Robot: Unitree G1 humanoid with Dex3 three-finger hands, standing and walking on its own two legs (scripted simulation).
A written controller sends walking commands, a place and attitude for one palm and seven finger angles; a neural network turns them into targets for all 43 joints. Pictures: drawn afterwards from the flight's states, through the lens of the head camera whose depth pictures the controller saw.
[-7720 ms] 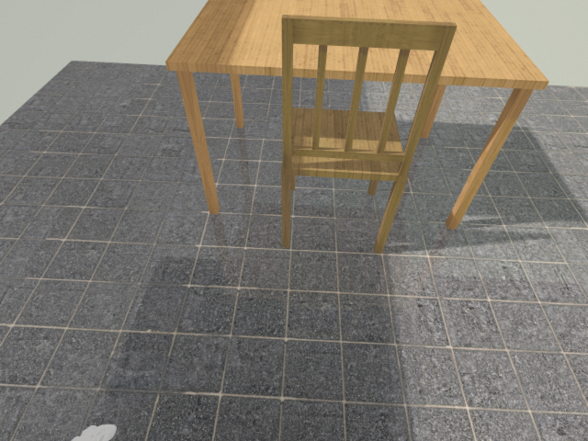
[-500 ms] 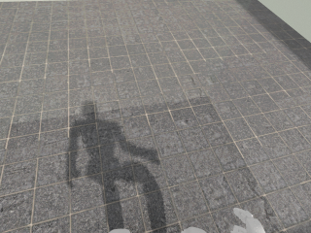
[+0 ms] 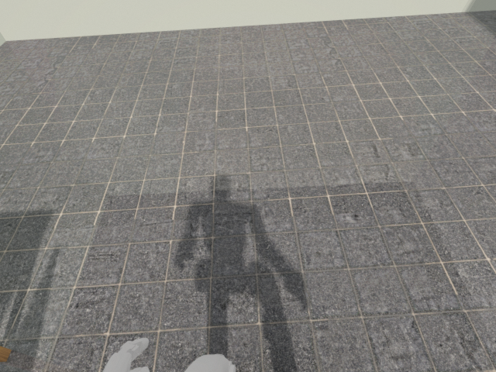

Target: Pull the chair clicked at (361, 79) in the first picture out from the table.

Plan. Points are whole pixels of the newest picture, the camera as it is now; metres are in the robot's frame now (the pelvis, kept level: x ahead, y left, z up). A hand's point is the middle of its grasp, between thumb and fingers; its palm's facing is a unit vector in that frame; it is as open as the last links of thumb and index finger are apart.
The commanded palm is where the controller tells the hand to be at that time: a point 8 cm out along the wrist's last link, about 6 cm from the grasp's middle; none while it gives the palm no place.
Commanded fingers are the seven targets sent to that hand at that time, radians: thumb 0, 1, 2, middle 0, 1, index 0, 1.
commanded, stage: turn to face it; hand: left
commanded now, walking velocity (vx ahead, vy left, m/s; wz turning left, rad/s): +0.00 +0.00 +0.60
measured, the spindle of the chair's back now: out of the picture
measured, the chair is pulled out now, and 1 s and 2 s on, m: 0.00 0.00 0.00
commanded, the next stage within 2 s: none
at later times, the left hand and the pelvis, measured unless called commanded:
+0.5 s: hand out of the picture -0.04 +0.30 -0.17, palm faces +0.35 -0.90 -0.26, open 7.4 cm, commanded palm none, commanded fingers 0.00 0.90 0.90 -0.20 -0.30 -0.20 -0.30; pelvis -0.02 +0.06 +0.00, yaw +17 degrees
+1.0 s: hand out of the picture -0.03 +0.23 -0.13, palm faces +0.56 -0.78 -0.28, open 7.4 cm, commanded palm none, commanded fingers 0.00 0.90 0.90 -0.20 -0.30 -0.20 -0.30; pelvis -0.01 +0.01 +0.00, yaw +36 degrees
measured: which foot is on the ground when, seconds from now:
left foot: up 0.00-0.28, down 0.30-0.84, up 0.86-1.00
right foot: down 0.00-0.30, up 0.32-0.82, down 0.84-1.00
